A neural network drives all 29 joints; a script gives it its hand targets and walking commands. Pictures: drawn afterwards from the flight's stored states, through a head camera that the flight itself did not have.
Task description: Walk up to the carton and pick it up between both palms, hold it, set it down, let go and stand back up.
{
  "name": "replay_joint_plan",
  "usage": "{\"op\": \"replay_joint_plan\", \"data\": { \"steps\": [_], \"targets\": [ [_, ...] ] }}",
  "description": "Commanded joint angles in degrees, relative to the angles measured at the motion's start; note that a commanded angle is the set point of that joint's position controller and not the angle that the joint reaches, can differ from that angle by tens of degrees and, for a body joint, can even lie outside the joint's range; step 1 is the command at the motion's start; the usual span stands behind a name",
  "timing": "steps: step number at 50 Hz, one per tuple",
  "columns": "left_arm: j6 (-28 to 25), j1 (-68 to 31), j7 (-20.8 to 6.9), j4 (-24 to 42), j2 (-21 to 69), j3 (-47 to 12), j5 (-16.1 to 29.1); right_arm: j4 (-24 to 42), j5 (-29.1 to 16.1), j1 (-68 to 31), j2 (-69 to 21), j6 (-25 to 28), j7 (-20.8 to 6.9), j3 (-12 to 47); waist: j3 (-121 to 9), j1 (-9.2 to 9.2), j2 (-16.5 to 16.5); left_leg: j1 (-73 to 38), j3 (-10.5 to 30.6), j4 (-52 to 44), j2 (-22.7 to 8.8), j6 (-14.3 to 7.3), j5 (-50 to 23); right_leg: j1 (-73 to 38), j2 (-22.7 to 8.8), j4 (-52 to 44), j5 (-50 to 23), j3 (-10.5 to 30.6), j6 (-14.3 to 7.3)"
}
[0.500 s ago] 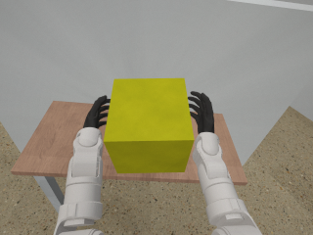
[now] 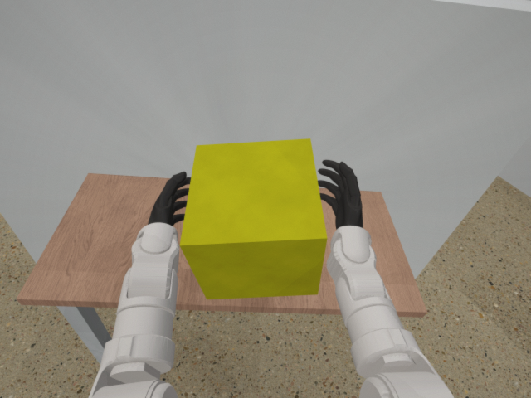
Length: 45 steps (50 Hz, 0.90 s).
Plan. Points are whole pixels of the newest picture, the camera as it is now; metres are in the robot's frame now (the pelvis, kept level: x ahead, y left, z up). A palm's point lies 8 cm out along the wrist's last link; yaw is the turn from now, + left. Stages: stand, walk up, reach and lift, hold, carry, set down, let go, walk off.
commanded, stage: set down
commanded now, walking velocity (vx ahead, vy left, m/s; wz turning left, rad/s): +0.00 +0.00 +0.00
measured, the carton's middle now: (257, 220) +0.39 +0.00 +0.07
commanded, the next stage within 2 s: none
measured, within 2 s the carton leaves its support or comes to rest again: neither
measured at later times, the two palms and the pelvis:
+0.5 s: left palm (171, 228) +0.38 +0.14 +0.06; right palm (343, 222) +0.36 -0.14 +0.10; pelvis +0.00 +0.00 +0.00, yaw -1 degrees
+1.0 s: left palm (173, 233) +0.40 +0.14 +0.02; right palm (333, 225) +0.38 -0.13 +0.07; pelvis +0.02 +0.01 +0.00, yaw -2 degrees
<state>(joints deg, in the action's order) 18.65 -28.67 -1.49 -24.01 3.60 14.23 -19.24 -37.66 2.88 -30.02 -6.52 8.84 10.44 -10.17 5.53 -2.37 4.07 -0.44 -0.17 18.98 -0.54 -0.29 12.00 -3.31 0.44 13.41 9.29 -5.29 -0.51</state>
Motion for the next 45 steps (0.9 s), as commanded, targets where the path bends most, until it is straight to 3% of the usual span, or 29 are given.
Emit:
{"op": "replay_joint_plan", "data": {
  "steps": [1,11,15,26,41,42,45],
  "targets": [
    [-6.9,-39.6,-7.1,8.3,32.2,-23.0,4.6,7.8,2.8,-36.5,-25.0,3.6,-6.6,20.4,-25.9,-0.91,-6.5,-2.6,-2.5,-0.4,0.4,3.0,-26.4,-8.4,0.8,2.5,-24.1,-1.2,1.7],
    [-11.7,-45.0,-6.4,1.0,33.4,-20.4,4.9,1.4,6.3,-38.9,-27.7,4.8,-7.4,16.7,-28.9,-0.43,-6.7,-0.8,-2.7,-0.7,0.2,2.8,-24.8,-7.7,0.6,2.5,-22.6,-0.5,1.4],
    [-13.6,-46.3,-6.7,-4.5,32.6,-16.8,3.5,-3.2,8.9,-38.8,-28.4,5.1,-7.9,13.7,-27.3,0.05,-5.7,2.3,-3.5,-2.1,0.4,2.0,-19.9,-9.0,0.0,2.5,-21.6,-0.2,1.9],
    [-19.9,-49.5,-6.5,-12.5,31.6,-12.4,2.2,-10.3,13.8,-38.9,-31.6,7.9,-8.9,7.8,-28.2,0.09,-6.3,4.8,-4.4,-2.6,0.2,2.1,-19.4,-9.0,-0.3,3.1,-22.9,0.4,2.1],
    [-27.5,-51.8,-4.4,-17.7,31.6,-11.8,2.6,-16.0,17.2,-37.7,-33.9,10.8,-9.3,4.7,-33.4,0.07,-8.2,4.6,-4.1,0.2,-1.0,3.4,-26.5,-4.8,0.2,4.1,-25.1,1.0,1.1],
    [-27.9,-52.4,-4.3,-17.5,31.5,-12.0,2.8,-16.6,17.3,-37.5,-34.1,10.9,-9.2,4.5,-34.0,-0.62,-8.1,4.7,-3.9,0.5,-1.0,3.5,-26.8,-5.0,0.2,4.3,-25.9,1.0,1.1],
    [-29.3,-52.4,-3.9,-18.5,31.7,-11.6,2.7,-17.1,17.4,-37.7,-34.4,11.4,-9.3,4.6,-36.0,0.02,-8.6,4.0,-3.7,1.5,-1.2,3.8,-29.8,-3.4,0.5,4.7,-26.9,1.2,0.9]
  ]
}}
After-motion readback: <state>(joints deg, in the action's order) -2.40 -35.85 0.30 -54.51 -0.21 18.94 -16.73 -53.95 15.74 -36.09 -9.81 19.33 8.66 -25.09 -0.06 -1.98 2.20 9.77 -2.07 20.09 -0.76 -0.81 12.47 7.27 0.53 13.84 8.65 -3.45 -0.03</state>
